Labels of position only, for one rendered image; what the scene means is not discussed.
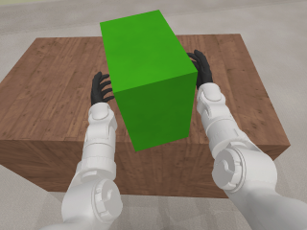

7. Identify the robot left forearm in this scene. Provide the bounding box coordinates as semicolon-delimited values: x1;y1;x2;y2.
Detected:
61;103;118;212

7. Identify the pedestal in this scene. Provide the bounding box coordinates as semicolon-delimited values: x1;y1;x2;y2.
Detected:
0;34;291;199

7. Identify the right robot hand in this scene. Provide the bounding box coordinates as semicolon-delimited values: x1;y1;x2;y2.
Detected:
186;49;213;90

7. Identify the robot right upper arm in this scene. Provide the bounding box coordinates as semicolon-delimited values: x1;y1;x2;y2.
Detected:
211;147;307;230

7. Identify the left robot hand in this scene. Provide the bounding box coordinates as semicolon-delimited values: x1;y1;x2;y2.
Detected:
90;71;115;105

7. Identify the carton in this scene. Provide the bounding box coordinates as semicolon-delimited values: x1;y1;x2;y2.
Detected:
100;10;198;152

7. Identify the robot right forearm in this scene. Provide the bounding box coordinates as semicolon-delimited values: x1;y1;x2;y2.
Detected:
197;82;263;159

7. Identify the robot left upper arm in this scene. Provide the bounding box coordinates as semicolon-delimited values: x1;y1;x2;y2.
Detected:
38;177;123;230

